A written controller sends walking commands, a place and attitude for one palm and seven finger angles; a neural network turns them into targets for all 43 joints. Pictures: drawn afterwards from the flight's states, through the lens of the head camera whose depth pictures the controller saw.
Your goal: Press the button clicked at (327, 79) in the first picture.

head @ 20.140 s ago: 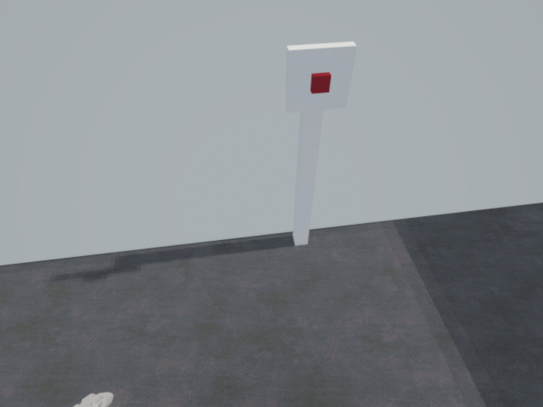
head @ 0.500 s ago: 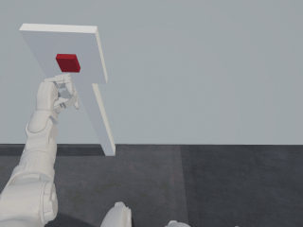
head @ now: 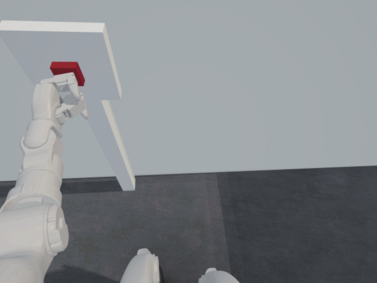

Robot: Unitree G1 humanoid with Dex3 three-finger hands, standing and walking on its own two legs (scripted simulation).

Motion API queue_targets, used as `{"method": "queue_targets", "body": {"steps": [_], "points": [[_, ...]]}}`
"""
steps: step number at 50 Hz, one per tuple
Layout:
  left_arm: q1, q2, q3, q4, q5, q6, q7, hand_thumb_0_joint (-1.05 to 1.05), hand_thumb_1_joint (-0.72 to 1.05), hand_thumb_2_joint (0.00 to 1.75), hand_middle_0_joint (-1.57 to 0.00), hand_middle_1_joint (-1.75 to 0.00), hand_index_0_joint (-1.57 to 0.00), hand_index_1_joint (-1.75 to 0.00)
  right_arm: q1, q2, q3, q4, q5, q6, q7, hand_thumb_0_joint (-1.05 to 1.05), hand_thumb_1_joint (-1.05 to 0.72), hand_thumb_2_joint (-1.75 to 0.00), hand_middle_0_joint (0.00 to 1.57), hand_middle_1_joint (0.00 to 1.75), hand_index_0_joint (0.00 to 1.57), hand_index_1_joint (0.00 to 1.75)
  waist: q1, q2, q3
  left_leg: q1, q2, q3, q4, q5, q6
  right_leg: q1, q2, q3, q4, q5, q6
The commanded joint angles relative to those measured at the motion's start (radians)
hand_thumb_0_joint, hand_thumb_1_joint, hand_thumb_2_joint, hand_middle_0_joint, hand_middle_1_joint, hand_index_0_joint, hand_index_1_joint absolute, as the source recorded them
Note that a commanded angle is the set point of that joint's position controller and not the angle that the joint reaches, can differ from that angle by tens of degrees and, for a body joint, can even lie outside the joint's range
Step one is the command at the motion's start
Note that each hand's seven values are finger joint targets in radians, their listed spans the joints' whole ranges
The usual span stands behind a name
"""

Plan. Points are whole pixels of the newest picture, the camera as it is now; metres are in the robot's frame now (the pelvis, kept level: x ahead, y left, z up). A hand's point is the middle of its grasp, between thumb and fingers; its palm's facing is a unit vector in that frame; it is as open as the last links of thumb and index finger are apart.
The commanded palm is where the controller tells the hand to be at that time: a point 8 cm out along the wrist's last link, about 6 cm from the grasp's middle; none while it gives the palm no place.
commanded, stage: press the button with the knuckle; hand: left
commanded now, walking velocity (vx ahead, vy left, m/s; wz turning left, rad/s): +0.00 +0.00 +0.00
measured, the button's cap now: (68, 73) +0.53 +0.23 +0.11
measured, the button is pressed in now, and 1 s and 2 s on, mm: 0 12 0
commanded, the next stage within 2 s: hold the button down briefly in 0.40 s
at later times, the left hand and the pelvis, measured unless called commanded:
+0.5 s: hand (81, 97) +0.49 +0.21 +0.08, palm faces +0.05 -1.00 -0.03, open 2.9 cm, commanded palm +0.50 +0.24 +0.08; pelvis -0.02 +0.00 -0.02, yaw +1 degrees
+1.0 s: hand (81, 97) +0.49 +0.21 +0.08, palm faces +0.06 -1.00 -0.03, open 2.9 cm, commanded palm +0.48 +0.23 +0.08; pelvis -0.04 +0.00 -0.03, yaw +0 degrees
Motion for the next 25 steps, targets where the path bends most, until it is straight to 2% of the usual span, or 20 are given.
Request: {"method": "queue_targets", "body": {"steps": [1, 3, 6, 7, 9, 11, 13, 14, 15, 16, 18, 19, 21, 23, 24, 25], "points": [[-0.505, 0.216, 0.018, -0.202, -0.013, -0.071, 0.004, 0.00, 0.90, 0.90, -1.30, -1.50, -1.30, -1.50, 0.109, -0.186, -0.069, -0.055, -0.004, -0.017, -0.007, 0.00, -0.90, -0.90, 0.20, 0.30, 0.20, 0.30, -0.027, 0.096, -0.388, 0.634, -0.002, -0.142, -0.079, 0.204, -0.007, -0.205, 0.002, 0.046, -0.172, 0.260, 0.016], [-0.558, 0.207, 0.005, -0.192, -0.006, -0.069, 0.012, 0.00, 0.90, 0.90, -1.30, -1.50, -1.30, -1.50, 0.115, -0.187, -0.068, -0.047, -0.006, -0.020, -0.010, 0.00, -0.90, -0.90, 0.20, 0.30, 0.20, 0.30, -0.042, 0.096, -0.380, 0.626, -0.003, -0.149, -0.074, 0.187, -0.004, -0.229, 0.000, 0.046, -0.169, 0.244, 0.015], [-0.616, 0.247, 0.014, -0.109, 0.013, -0.051, 0.024, 0.00, 0.90, 0.90, -1.30, -1.50, -1.30, -1.50, 0.124, -0.196, -0.063, -0.032, -0.007, -0.024, -0.013, 0.00, -0.90, -0.90, 0.20, 0.30, 0.20, 0.30, -0.067, 0.070, -0.329, 0.566, -0.002, -0.153, -0.074, 0.107, -0.001, -0.264, -0.001, 0.049, -0.175, 0.187, 0.021], [-0.642, 0.263, 0.019, -0.113, 0.016, -0.052, 0.025, 0.00, 0.90, 0.90, -1.30, -1.50, -1.30, -1.50, 0.127, -0.198, -0.062, -0.030, -0.008, -0.026, -0.015, 0.00, -0.90, -0.90, 0.20, 0.30, 0.20, 0.30, -0.069, 0.078, -0.337, 0.558, -0.001, -0.152, -0.072, 0.099, -0.001, -0.261, -0.004, 0.052, -0.172, 0.181, 0.021], [-0.675, 0.255, 0.007, -0.105, 0.026, -0.058, 0.027, 0.00, 0.90, 0.90, -1.30, -1.50, -1.30, -1.50, 0.134, -0.196, -0.059, -0.029, -0.012, -0.032, -0.014, 0.00, -0.90, -0.90, 0.20, 0.30, 0.20, 0.30, -0.068, 0.122, -0.376, 0.586, 0.000, -0.160, -0.063, 0.118, -0.005, -0.283, -0.003, 0.049, -0.157, 0.185, 0.016], [-0.700, 0.279, 0.021, -0.098, 0.029, -0.059, 0.027, 0.00, 0.90, 0.90, -1.30, -1.50, -1.30, -1.50, 0.139, -0.200, -0.059, -0.025, -0.017, -0.036, -0.014, 0.00, -0.90, -0.90, 0.20, 0.30, 0.20, 0.30, -0.072, 0.131, -0.395, 0.589, 0.003, -0.167, -0.052, 0.117, -0.006, -0.296, -0.003, 0.048, -0.150, 0.181, 0.015], [-0.731, 0.263, 0.009, -0.107, 0.026, -0.066, 0.023, 0.00, 0.90, 0.90, -1.30, -1.50, -1.30, -1.50, 0.145, -0.198, -0.059, -0.024, -0.020, -0.041, -0.012, 0.00, -0.90, -0.90, 0.20, 0.30, 0.20, 0.30, -0.078, 0.141, -0.420, 0.602, 0.003, -0.172, -0.044, 0.134, -0.005, -0.301, -0.001, 0.048, -0.143, 0.189, 0.012], [-0.728, 0.278, 0.023, -0.101, 0.026, -0.066, 0.021, 0.00, 0.90, 0.90, -1.30, -1.50, -1.30, -1.50, 0.147, -0.201, -0.061, -0.023, -0.019, -0.043, -0.012, 0.00, -0.90, -0.90, 0.20, 0.30, 0.20, 0.30, -0.075, 0.137, -0.438, 0.605, 0.005, -0.168, -0.042, 0.131, -0.006, -0.299, -0.001, 0.047, -0.144, 0.185, 0.015], [-0.736, 0.293, 0.025, -0.097, 0.029, -0.066, 0.020, 0.00, 0.90, 0.90, -1.30, -1.50, -1.30, -1.50, 0.148, -0.204, -0.059, -0.023, -0.019, -0.042, -0.014, 0.00, -0.90, -0.90, 0.20, 0.30, 0.20, 0.30, -0.076, 0.141, -0.436, 0.596, 0.006, -0.173, -0.042, 0.121, -0.008, -0.305, 0.000, 0.046, -0.140, 0.176, 0.013], [-0.761, 0.270, 0.007, -0.093, 0.025, -0.062, 0.020, 0.00, 0.90, 0.90, -1.30, -1.50, -1.30, -1.50, 0.149, -0.202, -0.057, -0.020, -0.018, -0.044, -0.014, 0.00, -0.90, -0.90, 0.20, 0.30, 0.20, 0.30, -0.090, 0.135, -0.427, 0.591, 0.006, -0.174, -0.040, 0.110, -0.004, -0.314, 0.001, 0.046, -0.143, 0.171, 0.015], [-0.793, 0.280, 0.010, -0.074, 0.027, -0.054, 0.022, 0.00, 0.90, 0.90, -1.30, -1.50, -1.30, -1.50, 0.156, -0.205, -0.055, -0.013, -0.019, -0.050, -0.015, 0.00, -0.90, -0.90, 0.20, 0.30, 0.20, 0.30, -0.103, 0.119, -0.400, 0.557, 0.006, -0.174, -0.035, 0.077, 0.000, -0.325, 0.001, 0.049, -0.145, 0.154, 0.017], [-0.813, 0.312, 0.024, -0.063, 0.032, -0.050, 0.027, 0.00, 0.90, 0.90, -1.30, -1.50, -1.30, -1.50, 0.159, -0.211, -0.053, -0.008, -0.019, -0.051, -0.018, 0.00, -0.90, -0.90, 0.20, 0.30, 0.20, 0.30, -0.100, 0.126, -0.398, 0.544, 0.008, -0.176, -0.038, 0.054, -0.003, -0.329, -0.001, 0.049, -0.141, 0.139, 0.018], [-0.836, 0.291, -0.006, -0.056, 0.038, -0.039, 0.032, 0.00, 0.90, 0.90, -1.30, -1.50, -1.30, -1.50, 0.162, -0.211, -0.050, -0.007, -0.018, -0.057, -0.019, 0.00, -0.90, -0.90, 0.20, 0.30, 0.20, 0.30, -0.112, 0.142, -0.383, 0.533, 0.008, -0.181, -0.041, 0.011, -0.001, -0.354, -0.001, 0.050, -0.142, 0.114, 0.018], [-0.863, 0.301, -0.005, -0.044, 0.044, -0.036, 0.039, 0.00, 0.90, 0.90, -1.30, -1.50, -1.30, -1.50, 0.168, -0.214, -0.046, -0.001, -0.022, -0.066, -0.019, 0.00, -0.90, -0.90, 0.20, 0.30, 0.20, 0.30, -0.118, 0.144, -0.369, 0.520, 0.010, -0.191, -0.044, -0.022, -0.001, -0.370, -0.003, 0.046, -0.137, 0.097, 0.017], [-0.874, 0.301, -0.012, -0.048, 0.048, -0.036, 0.042, 0.00, 0.90, 0.90, -1.30, -1.50, -1.30, -1.50, 0.169, -0.217, -0.046, 0.000, -0.021, -0.070, -0.021, 0.00, -0.90, -0.90, 0.20, 0.30, 0.20, 0.30, -0.121, 0.161, -0.385, 0.530, 0.013, -0.195, -0.045, -0.032, -0.003, -0.384, -0.005, 0.046, -0.131, 0.092, 0.018], [-0.879, 0.289, -0.025, -0.033, 0.046, -0.029, 0.044, 0.00, 0.90, 0.90, -1.30, -1.50, -1.30, -1.50, 0.169, -0.215, -0.044, 0.004, -0.021, -0.074, -0.022, 0.00, -0.90, -0.90, 0.20, 0.30, 0.20, 0.30, -0.127, 0.161, -0.366, 0.523, 0.014, -0.198, -0.048, -0.052, -0.003, -0.394, -0.004, 0.045, -0.134, 0.083, 0.018]]}}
